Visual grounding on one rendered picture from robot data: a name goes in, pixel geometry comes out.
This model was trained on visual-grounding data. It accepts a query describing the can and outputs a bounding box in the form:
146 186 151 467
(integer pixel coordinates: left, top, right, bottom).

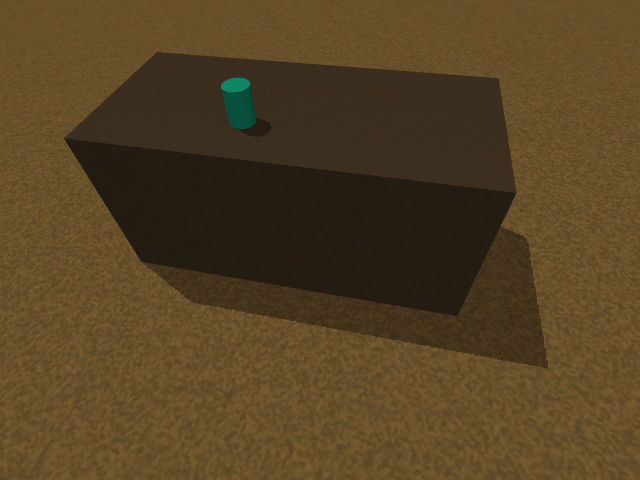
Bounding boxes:
221 78 256 129

